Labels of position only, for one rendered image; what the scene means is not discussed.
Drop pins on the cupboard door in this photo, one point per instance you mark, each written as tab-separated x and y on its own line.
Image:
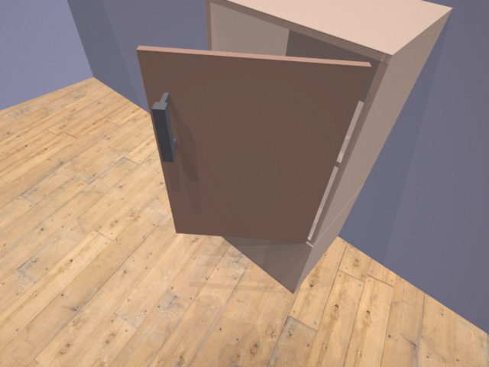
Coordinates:
257	137

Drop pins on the handle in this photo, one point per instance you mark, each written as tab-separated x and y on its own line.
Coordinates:
163	127

